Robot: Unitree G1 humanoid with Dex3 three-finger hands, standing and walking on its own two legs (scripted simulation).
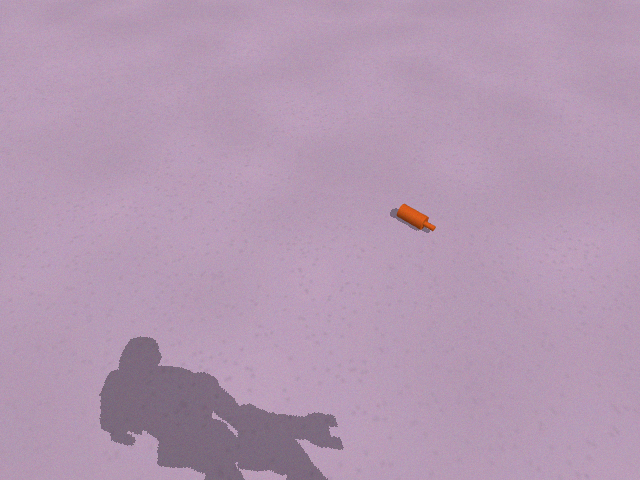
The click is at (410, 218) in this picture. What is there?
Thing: lying bottle
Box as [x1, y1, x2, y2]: [397, 204, 435, 230]
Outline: 399,208 397,216 420,229 424,226 431,230 434,229 435,226 427,221 427,216 405,204 403,204
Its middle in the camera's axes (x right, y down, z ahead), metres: +0.43 -0.08 +1.69
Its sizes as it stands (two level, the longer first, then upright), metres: 0.172 0.065 0.065
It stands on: the floor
